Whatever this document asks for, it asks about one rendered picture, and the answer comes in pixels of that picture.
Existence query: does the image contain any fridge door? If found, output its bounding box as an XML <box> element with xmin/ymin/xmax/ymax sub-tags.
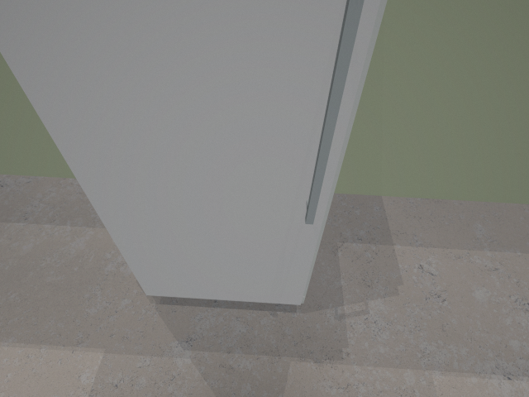
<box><xmin>0</xmin><ymin>0</ymin><xmax>381</xmax><ymax>305</ymax></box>

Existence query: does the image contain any handle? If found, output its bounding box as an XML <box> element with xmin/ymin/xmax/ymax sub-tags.
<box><xmin>305</xmin><ymin>0</ymin><xmax>364</xmax><ymax>224</ymax></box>

